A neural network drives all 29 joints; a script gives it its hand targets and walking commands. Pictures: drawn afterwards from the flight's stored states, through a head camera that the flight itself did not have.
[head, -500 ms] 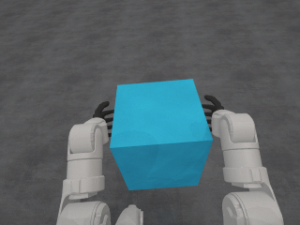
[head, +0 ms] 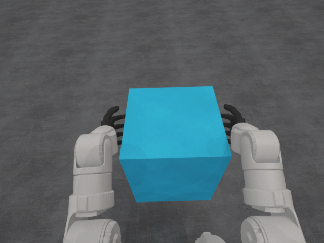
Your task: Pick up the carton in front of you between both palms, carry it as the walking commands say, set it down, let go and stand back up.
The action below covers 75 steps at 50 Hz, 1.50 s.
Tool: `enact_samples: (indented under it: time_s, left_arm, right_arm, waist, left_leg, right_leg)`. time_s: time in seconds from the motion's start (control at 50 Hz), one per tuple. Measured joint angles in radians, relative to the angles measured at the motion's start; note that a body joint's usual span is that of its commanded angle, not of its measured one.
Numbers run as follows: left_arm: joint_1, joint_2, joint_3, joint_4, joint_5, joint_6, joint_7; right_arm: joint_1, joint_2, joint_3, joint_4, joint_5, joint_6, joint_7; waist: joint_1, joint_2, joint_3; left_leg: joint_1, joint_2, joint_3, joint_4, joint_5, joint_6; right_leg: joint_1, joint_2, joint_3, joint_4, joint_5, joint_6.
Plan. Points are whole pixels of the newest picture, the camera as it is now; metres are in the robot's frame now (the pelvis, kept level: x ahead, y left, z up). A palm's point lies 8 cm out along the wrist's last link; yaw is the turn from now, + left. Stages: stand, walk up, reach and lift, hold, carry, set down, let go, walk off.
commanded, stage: carry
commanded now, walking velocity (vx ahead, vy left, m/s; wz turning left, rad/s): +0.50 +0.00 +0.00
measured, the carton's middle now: (172, 147) +0.36 -0.01 +0.01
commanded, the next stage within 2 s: none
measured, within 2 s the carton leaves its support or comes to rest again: neither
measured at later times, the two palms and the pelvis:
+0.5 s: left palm (121, 78) +0.56 +0.12 +0.09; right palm (219, 72) +0.57 -0.17 +0.09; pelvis +0.30 -0.04 +0.00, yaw +3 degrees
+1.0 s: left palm (124, 44) +0.74 +0.13 +0.09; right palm (207, 42) +0.74 -0.17 +0.09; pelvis +0.48 -0.02 -0.01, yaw +1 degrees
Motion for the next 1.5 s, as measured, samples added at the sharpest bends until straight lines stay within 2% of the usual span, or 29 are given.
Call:
enact_samples:
  time_s: [0.12,0.18,0.2,0.22,0.26,0.3,0.32,0.38,0.46,0.54,0.58,0.62,0.66,0.7,0.74,0.78,0.84,0.94,1.08,1.5]
  left_arm:
    - [0.089,-0.039,0.008,-0.107,0.018,0.004,-0.001]
    - [0.149,-0.06,0.012,-0.153,0.03,0.013,-0.012]
    - [0.166,-0.069,0.011,-0.164,0.034,0.016,-0.015]
    - [0.188,-0.086,0.006,-0.167,0.043,0.006,-0.017]
    - [0.238,-0.118,-0.009,-0.177,0.064,0.001,-0.018]
    - [0.306,-0.14,-0.017,-0.214,0.075,0.01,-0.019]
    - [0.341,-0.134,-0.03,-0.238,0.072,0.017,-0.021]
    - [0.41,-0.114,-0.056,-0.303,0.055,0.028,-0.028]
    - [0.446,-0.108,-0.077,-0.374,0.043,0.03,-0.03]
    - [0.453,-0.108,-0.092,-0.403,0.047,0.034,-0.035]
    - [0.452,-0.108,-0.092,-0.405,0.054,0.039,-0.038]
    - [0.443,-0.1,-0.075,-0.385,0.057,0.041,-0.042]
    - [0.438,-0.095,-0.061,-0.359,0.06,0.048,-0.043]
    - [0.445,-0.102,-0.057,-0.344,0.066,0.05,-0.043]
    - [0.456,-0.109,-0.063,-0.346,0.07,0.045,-0.043]
    - [0.46,-0.107,-0.075,-0.358,0.07,0.037,-0.042]
    - [0.468,-0.106,-0.09,-0.381,0.069,0.03,-0.041]
    - [0.459,-0.106,-0.094,-0.394,0.069,0.043,-0.04]
    - [0.441,-0.108,-0.075,-0.325,0.075,0.048,-0.045]
    - [0.447,-0.108,-0.078,-0.357,0.072,0.055,-0.043]
  right_arm:
    - [0.053,0.044,-0.012,-0.073,-0.03,0.003,0.013]
    - [0.109,0.073,-0.006,-0.122,-0.053,0.019,0.04]
    - [0.133,0.079,-0.002,-0.144,-0.062,0.025,0.044]
    - [0.158,0.074,0.002,-0.16,-0.064,0.028,0.049]
    - [0.217,0.071,0.003,-0.186,-0.061,0.036,0.058]
    - [0.276,0.085,0.009,-0.212,-0.061,0.045,0.061]
    - [0.303,0.097,0.016,-0.227,-0.065,0.047,0.062]
    - [0.374,0.12,0.053,-0.289,-0.08,0.046,0.061]
    - [0.417,0.109,0.095,-0.367,-0.078,0.05,0.06]
    - [0.429,0.107,0.098,-0.406,-0.076,0.057,0.06]
    - [0.423,0.108,0.098,-0.404,-0.077,0.062,0.06]
    - [0.411,0.11,0.107,-0.361,-0.083,0.048,0.061]
    - [0.395,0.112,0.11,-0.309,-0.087,0.041,0.062]
    - [0.403,0.111,0.108,-0.292,-0.086,0.042,0.062]
    - [0.416,0.11,0.106,-0.3,-0.081,0.04,0.062]
    - [0.426,0.108,0.106,-0.318,-0.078,0.033,0.062]
    - [0.444,0.106,0.108,-0.35,-0.073,0.024,0.063]
    - [0.433,0.107,0.101,-0.371,-0.073,0.045,0.062]
    - [0.409,0.109,0.089,-0.31,-0.09,0.063,0.063]
    - [0.415,0.109,0.098,-0.339,-0.089,0.068,0.061]
  waist:
    - [0.019,0.001,-0.059]
    - [0.026,0.004,-0.1]
    - [0.025,0.003,-0.115]
    - [0.031,0.026,-0.127]
    - [0.04,0.037,-0.136]
    - [0.042,0.023,-0.137]
    - [0.041,0.018,-0.135]
    - [0.045,0.011,-0.126]
    - [0.049,0.008,-0.125]
    - [0.043,0.002,-0.137]
    - [0.041,0.004,-0.141]
    - [0.033,-0.031,-0.145]
    - [0.026,-0.046,-0.132]
    - [0.025,-0.041,-0.117]
    - [0.022,-0.032,-0.101]
    - [0.018,-0.025,-0.086]
    - [0.012,-0.03,-0.092]
    - [0.015,-0.006,-0.151]
    - [0.025,0.001,-0.19]
    - [0.026,-0.005,-0.149]
  left_leg:
    - [0.147,0.019,-0.01,-0.072,-0.075,-0.041]
    - [0.2,0.029,-0.017,-0.018,-0.167,-0.068]
    - [0.196,0.032,-0.019,0.05,-0.218,-0.077]
    - [0.162,0.056,-0.019,0.159,-0.248,-0.082]
    - [0.048,0.052,-0.051,0.437,-0.289,-0.085]
    - [-0.064,0.037,-0.052,0.625,-0.31,-0.079]
    - [-0.109,0.04,-0.045,0.654,-0.294,-0.08]
    - [-0.208,0.065,-0.03,0.582,-0.209,-0.093]
    - [-0.267,0.089,-0.013,0.366,-0.078,-0.106]
    - [-0.241,0.074,0.032,0.183,0.074,-0.105]
    - [-0.179,0.061,0.071,0.081,0.185,-0.099]
    - [-0.158,0.04,0.099,0.113,0.112,-0.024]
    - [-0.15,0.04,0.108,0.142,0.053,0.001]
    - [-0.119,0.049,0.106,0.11,0.054,-0.022]
    - [-0.085,0.053,0.103,0.071,0.056,-0.019]
    - [-0.057,0.055,0.101,0.051,0.051,-0.02]
    - [-0.026,0.046,0.098,0.071,0.014,-0.032]
    - [-0.004,0.06,0.091,0.113,-0.054,-0.054]
    - [-0.013,0.077,0.074,0.184,-0.119,-0.077]
    - [-0.022,0.084,0.068,0.214,-0.125,-0.077]
  right_leg:
    - [0.051,-0.001,-0.052,-0.297,0.167,0.005]
    - [0.151,0.017,-0.106,-0.464,0.247,-0.003]
    - [0.193,0.019,-0.119,-0.499,0.254,-0.02]
    - [0.198,0.032,-0.133,-0.471,0.238,-0.045]
    - [0.211,0.033,-0.145,-0.417,0.175,-0.068]
    - [0.253,0.022,-0.141,-0.427,0.14,-0.065]
    - [0.279,0.02,-0.138,-0.446,0.135,-0.058]
    - [0.362,0.019,-0.132,-0.514,0.12,-0.055]
    - [0.463,0.019,-0.127,-0.569,0.082,-0.042]
    - [0.551,0.007,-0.126,-0.548,-0.006,-0.01]
    - [0.576,-0.002,-0.123,-0.472,-0.084,0.011]
    - [0.534,-0.039,-0.106,-0.31,-0.136,0.028]
    - [0.438,-0.031,-0.052,-0.121,-0.188,0.037]
    - [0.368,-0.009,-0.034,-0.079,-0.234,0.028]
    - [0.333,0.001,-0.042,-0.172,-0.217,0.018]
    - [0.316,0.002,-0.061,-0.286,-0.131,0.012]
    - [0.349,-0.015,-0.087,-0.406,0.105,0.001]
    - [0.392,-0.006,-0.094,-0.399,0.016,-0.009]
    - [0.398,0.002,-0.1,-0.359,-0.035,-0.011]
    - [0.385,0.0,-0.108,-0.319,-0.05,-0.021]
